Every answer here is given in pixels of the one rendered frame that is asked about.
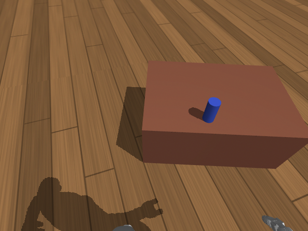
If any can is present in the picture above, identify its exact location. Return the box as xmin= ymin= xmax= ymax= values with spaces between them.
xmin=202 ymin=97 xmax=221 ymax=123

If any right robot hand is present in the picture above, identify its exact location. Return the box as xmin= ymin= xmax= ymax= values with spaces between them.
xmin=262 ymin=216 xmax=293 ymax=231

